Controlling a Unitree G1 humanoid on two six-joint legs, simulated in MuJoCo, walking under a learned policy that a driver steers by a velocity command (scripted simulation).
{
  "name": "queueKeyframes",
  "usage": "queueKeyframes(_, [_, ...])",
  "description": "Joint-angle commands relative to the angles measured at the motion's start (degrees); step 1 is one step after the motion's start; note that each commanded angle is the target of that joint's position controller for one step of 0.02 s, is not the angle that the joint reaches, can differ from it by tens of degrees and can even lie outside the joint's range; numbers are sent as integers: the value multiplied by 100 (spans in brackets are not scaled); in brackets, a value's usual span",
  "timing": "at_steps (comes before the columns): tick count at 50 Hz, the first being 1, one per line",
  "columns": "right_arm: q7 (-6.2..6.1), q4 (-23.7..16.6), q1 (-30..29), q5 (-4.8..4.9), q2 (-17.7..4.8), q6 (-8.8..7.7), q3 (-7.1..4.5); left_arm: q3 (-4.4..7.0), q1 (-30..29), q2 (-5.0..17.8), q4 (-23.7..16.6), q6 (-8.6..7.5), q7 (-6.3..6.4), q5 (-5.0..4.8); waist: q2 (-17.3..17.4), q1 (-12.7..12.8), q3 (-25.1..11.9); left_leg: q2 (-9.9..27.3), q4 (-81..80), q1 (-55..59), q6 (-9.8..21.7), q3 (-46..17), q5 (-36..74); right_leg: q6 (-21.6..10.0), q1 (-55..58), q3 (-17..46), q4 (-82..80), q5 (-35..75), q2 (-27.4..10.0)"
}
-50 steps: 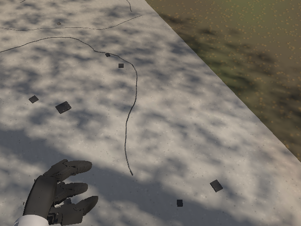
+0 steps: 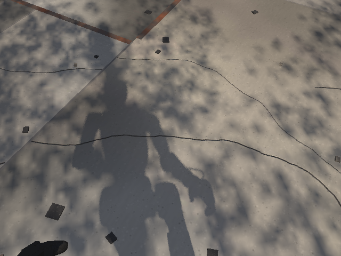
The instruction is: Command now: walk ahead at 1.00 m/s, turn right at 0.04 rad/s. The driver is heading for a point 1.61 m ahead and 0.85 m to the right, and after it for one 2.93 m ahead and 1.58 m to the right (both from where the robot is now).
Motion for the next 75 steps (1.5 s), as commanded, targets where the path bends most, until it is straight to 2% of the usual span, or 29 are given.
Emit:
queueKeyframes(1, [64, -973, -1200, -214, -368, -397, 69, 159, 1564, 541, 195, 66, -85, 72, -56, 673, -330, 554, 410, -3176, 5, 223, 427, -1286, 3013, 3557, -1962, -1563, -1568])
queueKeyframes(4, [97, -1059, -1168, -218, -181, -484, 114, 29, 1465, 246, 324, 67, -108, -4, -464, 181, -263, 782, -948, -2604, -174, 241, 508, -1402, 2330, 2860, -2157, -545, -1116])
queueKeyframes(9, [205, -1380, -2026, -213, -76, -627, 239, 156, 1405, 735, 338, 157, 108, -173, -429, 153, 218, 648, -3192, -1103, -529, 485, 2066, -1301, 414, 2470, -2517, -663, -1155])
queueKeyframes(15, [14, -1343, -1567, -70, -672, -571, -143, 101, 1944, 595, 492, 291, 115, -230, -485, -249, -207, 512, -4135, 1010, -522, 526, 1941, -638, 447, 2121, -932, 534, -827])
queueKeyframes(16, [-54, -1167, -441, -73, -927, -561, -272, 48, 1684, 486, 361, 292, 91, -134, -270, -857, -931, 1102, -4007, 2356, -272, 69, 1507, -418, -187, 1748, 670, 640, -591])
queueKeyframes(17, [-95, -999, 697, -154, -1392, -464, -385, -155, 2162, -141, 205, 241, 108, -181, 1106, -928, -2199, 2639, -4442, 4146, 494, -2274, -370, -180, -1453, 1068, 2810, -1380, -108])
queueKeyframes(18, [-1, -844, 696, -125, -1398, -402, -385, -252, 2368, -152, 49, 239, 180, -431, 2224, -687, -2229, 3208, -5322, 4014, 825, -4330, -2154, -167, -2486, 674, 4190, -2048, -457])
queueKeyframes(19, [-11, -898, 348, -90, -909, -389, -296, -164, 1839, 202, 122, 293, 241, -404, 1407, -755, -1152, 2942, -5508, 3206, 660, -3791, -2025, -153, -2964, 554, 4712, -1564, -720])
queueKeyframes(21, [-22, -702, 7, -202, -452, -326, -178, -116, 1188, 262, 62, 375, 204, -167, 327, -509, -251, 2528, -5560, 1928, 466, -1980, -98, -171, -2758, 341, 4625, -1015, -1123])
queueKeyframes(24, [30, -503, -527, -225, -75, -336, -110, -144, 848, -87, -182, 582, 60, -224, 469, -29, 239, 2216, -5907, 741, 289, -471, 1177, -181, -2405, 391, 4209, -915, -1567])
queueKeyframes(32, [-42, -256, -492, -157, -994, -444, -295, -200, -442, 159, -676, 525, -283, -86, -324, -47, 572, 1746, -6528, 386, -119, 2039, 3495, -322, -1104, -637, 1314, 1627, -1123])
queueKeyframes(34, [-52, -226, -201, -193, -1339, -354, -350, -67, -468, 523, -740, 510, -331, -138, 82, 118, 250, 1792, -5794, 1104, -227, 2243, 6651, -513, -515, -1175, 1085, 1215, -544])
queueKeyframes(36, [-89, -299, -223, -175, -1679, -199, -425, 149, 599, 964, -575, 581, -318, -228, 619, 880, -432, 2003, -3936, 1320, -232, 2264, 9103, -773, 758, -1356, 1206, 363, -123])
queueKeyframes(37, [-93, -434, -441, -171, -1675, -181, -420, 377, 2023, 1386, -189, 656, -262, -212, 550, 1577, -1082, 1957, -2260, 487, -241, 2148, 9016, -1050, 2642, -1088, 1037, 366, -56])
queueKeyframes(38, [-72, -410, -380, -174, -1155, -264, -268, 456, 2737, 1557, 152, 747, -139, -277, -345, 1690, -1064, 1205, 89, -1138, -499, 2089, 4169, -1309, 4231, -247, 690, 423, -411])
queueKeyframes(39, [38, -823, 540, -241, -189, -490, 66, 397, 1981, 1967, -152, 672, -112, -148, -2371, 403, -1686, 254, 2333, -3346, -678, 1253, -805, -2415, 5528, 2917, 4, -759, -1591])
queueKeyframes(40, [100, -1078, -66, -62, -840, -735, 35, 344, 2048, 1576, -407, 580, -99, -44, -1471, 898, -2591, 373, 2235, -3869, -437, 152, -246, -2623, 5648, 4784, -1464, -3161, -2107])
queueKeyframes(41, [77, -1270, -902, 117, -1069, -811, -17, 307, 2019, 1382, -338, 466, -92, 14, -627, 949, -1493, 576, 1677, -4067, -307, 213, 211, -2198, 4691, 4731, -2032, -3372, -2030])
queueKeyframes(43, [-23, -1157, -873, -95, -813, -760, 35, 218, 1295, 1186, -341, 295, -116, 71, 473, 201, -486, 970, 593, -3285, -387, 138, 642, -1941, 2619, 3807, -2010, -2046, -1662])
queueKeyframes(46, [-14, -1023, -560, -185, -824, -476, -28, 92, 811, 796, -354, 285, -12, 44, 11, -246, 64, 1210, -458, -2547, -719, 161, 705, -1901, 993, 2640, -2172, -1204, -1068])
queueKeyframes(50, [30, -1507, -1861, -321, -295, -475, 135, 126, 918, 852, -167, 322, 201, -79, -151, 173, 474, 855, -2782, -1522, -1037, 724, 2762, -1521, -411, 1503, -2134, -344, -361])
queueKeyframes(56, [101, -1621, -2076, 42, -712, -519, -75, 182, 1541, 747, 266, 401, 291, -155, -766, 424, 115, 896, -4136, -1131, -992, 453, 3417, -1058, 1381, 1993, -1443, -614, -917])
queueKeyframes(59, [43, -1112, 193, 38, -1160, -441, -365, 104, 1290, 741, 234, 520, 154, 190, -876, -792, -1116, 726, -3602, 826, -484, 1004, 1939, -706, 1788, 1407, 1190, 2871, -891])
queueKeyframes(60, [42, -931, 1165, -128, -1476, -411, -360, -73, 1765, 111, 189, 454, 145, 218, 636, -781, -1964, 1410, -3349, 2613, 132, -490, 762, -477, 411, 1142, 3690, 1378, -410])
queueKeyframes(61, [203, -547, 1406, -188, -1690, -420, -406, -222, 2646, -254, 175, 322, 90, -250, 3474, -241, -2322, 2566, -5498, 3463, 1110, -4410, -1746, -195, -1459, 849, 5226, -1991, 329])
queueKeyframes(62, [215, -717, 1015, -79, -984, -403, -253, -199, 2014, 335, 191, 285, 101, -301, 2122, -394, -1487, 2477, -5975, 2994, 926, -4894, -2772, -374, -2031, 773, 5317, -1662, -263])
queueKeyframes(64, [225, -793, 557, -156, -833, -338, -214, -203, 236, 547, -198, 128, 69, -5, -84, -483, -387, 1924, -5764, 1444, 772, -3298, -724, -443, -1825, 499, 4533, -1178, -551])
queueKeyframes(68, [201, -596, 447, -44, -442, -340, -80, -226, 5, 311, -286, 12, 17, 147, 347, 17, -148, 1263, -5873, 563, 905, -2055, 807, -240, -1061, 533, 2494, -1080, -794])
queueKeyframes(75, [-44, -504, 650, 117, -731, -222, -199, -263, -1181, 240, -606, -127, -61, 64, 332, -186, 284, 1180, -6230, -1216, 663, -1560, 1018, 274, 1016, 316, -18, 1327, -386])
